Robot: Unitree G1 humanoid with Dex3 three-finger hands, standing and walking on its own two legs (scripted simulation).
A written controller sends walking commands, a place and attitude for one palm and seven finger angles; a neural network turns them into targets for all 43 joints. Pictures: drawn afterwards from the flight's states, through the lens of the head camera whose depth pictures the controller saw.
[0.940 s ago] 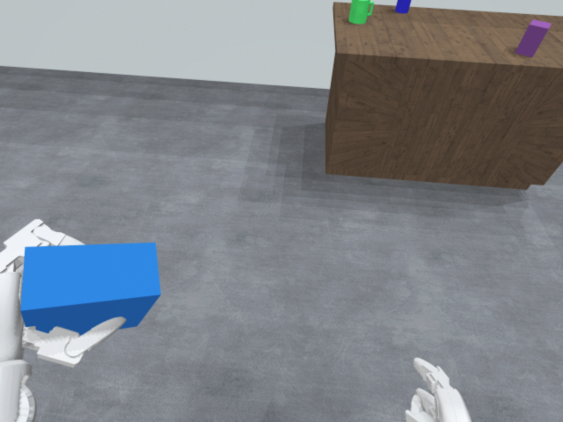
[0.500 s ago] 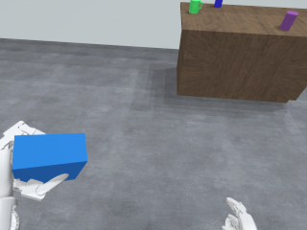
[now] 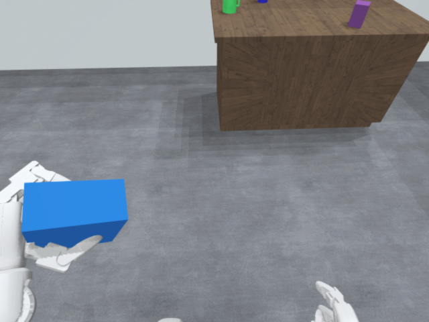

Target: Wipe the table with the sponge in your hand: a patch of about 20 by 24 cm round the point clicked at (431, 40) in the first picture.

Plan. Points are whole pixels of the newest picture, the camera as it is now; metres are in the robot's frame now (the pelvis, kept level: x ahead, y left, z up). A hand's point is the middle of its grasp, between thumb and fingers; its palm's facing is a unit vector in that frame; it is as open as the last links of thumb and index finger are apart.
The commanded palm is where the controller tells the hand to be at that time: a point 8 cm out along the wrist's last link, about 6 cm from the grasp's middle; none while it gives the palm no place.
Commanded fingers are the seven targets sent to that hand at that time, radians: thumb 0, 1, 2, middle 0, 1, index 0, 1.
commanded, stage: walk to a spot facing it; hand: left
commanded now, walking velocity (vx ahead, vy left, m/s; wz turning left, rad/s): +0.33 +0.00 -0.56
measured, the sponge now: (90, 216) +0.23 +0.20 +0.15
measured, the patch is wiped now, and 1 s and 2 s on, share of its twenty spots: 0.00 0.00 0.00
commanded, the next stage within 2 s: none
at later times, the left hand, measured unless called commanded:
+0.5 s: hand (159, 127) +0.39 +0.13 +0.18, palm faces +0.11 -0.86 -0.51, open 10.0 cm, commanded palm +0.35 +0.19 +0.19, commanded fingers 0.00 0.10 1.30 -1.20 -1.60 -1.20 -1.60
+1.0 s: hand (210, 83) +0.53 +0.05 +0.19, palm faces +0.16 -0.92 -0.36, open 10.0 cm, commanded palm +0.50 +0.10 +0.19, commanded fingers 0.00 0.10 1.30 -1.20 -1.60 -1.20 -1.60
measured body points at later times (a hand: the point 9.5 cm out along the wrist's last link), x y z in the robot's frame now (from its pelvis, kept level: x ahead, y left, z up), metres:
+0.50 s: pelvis +0.11 -0.03 +0.01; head +0.14 -0.04 +0.46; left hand +0.38 +0.18 +0.21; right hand +0.20 -0.26 -0.09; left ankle +0.10 +0.14 -0.72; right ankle +0.14 -0.16 -0.69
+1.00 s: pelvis +0.25 -0.11 +0.00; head +0.25 -0.10 +0.45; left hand +0.52 +0.10 +0.21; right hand +0.32 -0.40 -0.07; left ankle +0.37 -0.01 -0.73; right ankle +0.16 -0.16 -0.72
